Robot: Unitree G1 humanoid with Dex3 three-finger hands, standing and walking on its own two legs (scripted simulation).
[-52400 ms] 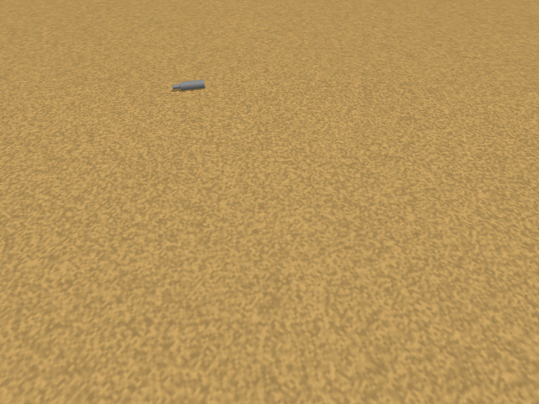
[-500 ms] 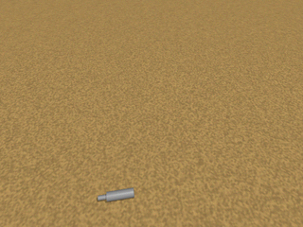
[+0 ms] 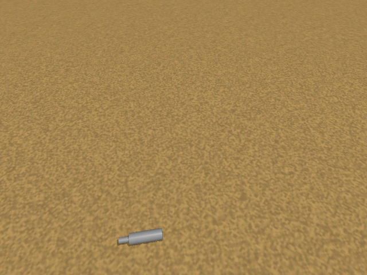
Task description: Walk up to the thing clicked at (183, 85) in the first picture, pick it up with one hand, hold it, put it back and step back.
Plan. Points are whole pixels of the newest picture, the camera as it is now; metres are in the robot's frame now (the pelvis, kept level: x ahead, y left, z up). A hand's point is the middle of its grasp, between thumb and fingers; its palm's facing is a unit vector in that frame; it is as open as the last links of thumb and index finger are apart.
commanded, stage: stand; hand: left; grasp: from above
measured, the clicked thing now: (140, 237) +0.46 +0.24 -0.75
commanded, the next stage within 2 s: step back in 0.66 s
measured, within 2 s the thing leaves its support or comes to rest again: neither
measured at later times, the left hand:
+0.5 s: hand out of the picture +0.08 +0.25 -0.16, palm faces +0.01 -0.94 -0.34, open 7.4 cm
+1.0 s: hand out of the picture +0.10 +0.31 -0.19, palm faces +0.01 -0.93 -0.37, open 7.4 cm
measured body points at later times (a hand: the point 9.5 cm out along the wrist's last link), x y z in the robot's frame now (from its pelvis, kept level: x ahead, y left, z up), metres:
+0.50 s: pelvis +0.00 +0.00 +0.00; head +0.01 -0.01 +0.45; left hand +0.08 +0.29 -0.13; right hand +0.08 -0.30 -0.14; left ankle +0.01 +0.14 -0.75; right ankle +0.00 -0.13 -0.75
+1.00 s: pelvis -0.05 +0.05 -0.03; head +0.02 +0.07 +0.41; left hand +0.10 +0.36 -0.16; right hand +0.01 -0.28 -0.14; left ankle -0.06 +0.14 -0.75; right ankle -0.01 -0.12 -0.73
